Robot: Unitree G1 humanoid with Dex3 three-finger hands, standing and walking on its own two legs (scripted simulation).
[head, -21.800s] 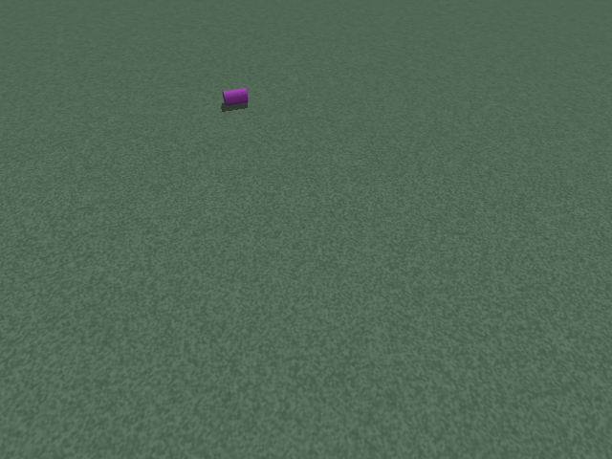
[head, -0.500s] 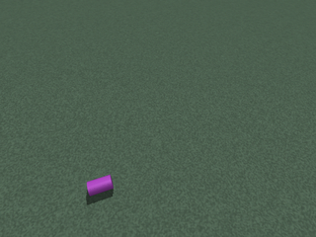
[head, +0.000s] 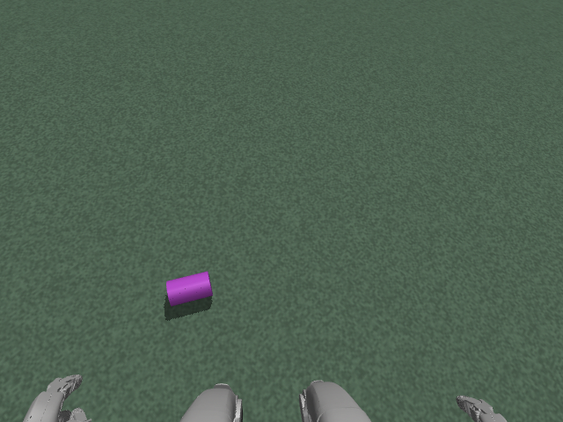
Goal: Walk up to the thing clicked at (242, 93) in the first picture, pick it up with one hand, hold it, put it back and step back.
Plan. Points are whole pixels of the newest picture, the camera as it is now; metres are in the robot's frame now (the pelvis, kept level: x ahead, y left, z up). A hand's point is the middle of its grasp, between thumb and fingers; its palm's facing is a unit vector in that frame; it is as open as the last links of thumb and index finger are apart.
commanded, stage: walk up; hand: left
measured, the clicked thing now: (190, 288) +0.54 +0.27 -0.71
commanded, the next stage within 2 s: stand in 0.64 s
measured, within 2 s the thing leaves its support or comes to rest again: neither
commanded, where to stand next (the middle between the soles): +0.11 -0.03 m, yaw +0 degrees
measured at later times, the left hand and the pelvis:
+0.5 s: hand out of the picture +0.06 +0.26 -0.14, palm faces -0.01 -0.94 -0.35, open 7.3 cm; pelvis +0.01 -0.01 +0.01, yaw -1 degrees
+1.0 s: hand out of the picture +0.12 +0.21 -0.13, palm faces -0.03 -0.95 -0.32, open 7.3 cm; pelvis +0.02 -0.04 +0.02, yaw -1 degrees
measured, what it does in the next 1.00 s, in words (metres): steps on the spot: right foot, then right foot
